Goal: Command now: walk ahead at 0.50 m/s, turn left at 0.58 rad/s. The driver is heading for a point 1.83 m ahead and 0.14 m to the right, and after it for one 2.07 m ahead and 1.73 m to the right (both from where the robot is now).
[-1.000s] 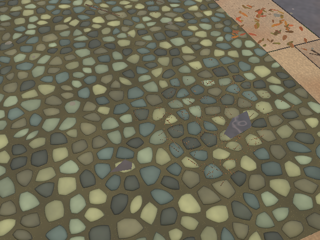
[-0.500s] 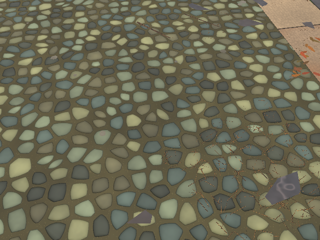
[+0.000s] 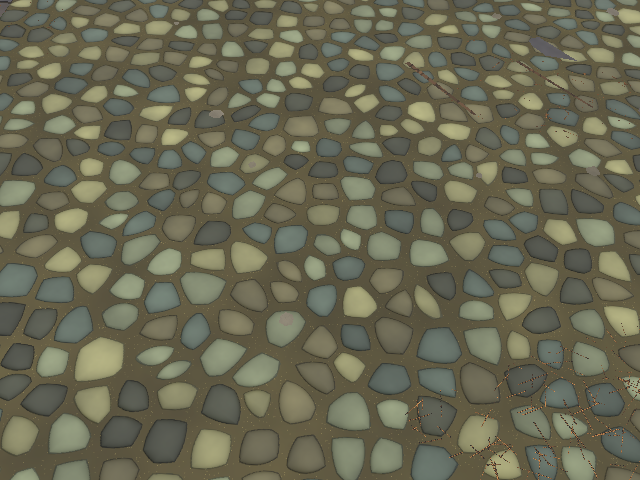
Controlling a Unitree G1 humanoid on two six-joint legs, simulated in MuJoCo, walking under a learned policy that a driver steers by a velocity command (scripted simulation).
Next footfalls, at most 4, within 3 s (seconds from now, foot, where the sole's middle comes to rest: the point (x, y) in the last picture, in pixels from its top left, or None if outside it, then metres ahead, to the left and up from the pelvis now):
0.26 right None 0.34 -0.14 -0.78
0.78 left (243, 433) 0.57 0.15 -0.78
1.32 right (336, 303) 0.89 -0.06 -0.78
1.78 left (277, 201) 1.23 0.09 -0.78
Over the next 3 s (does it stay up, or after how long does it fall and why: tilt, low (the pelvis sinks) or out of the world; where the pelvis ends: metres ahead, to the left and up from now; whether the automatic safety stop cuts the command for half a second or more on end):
stays up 1.36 -0.14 -0.03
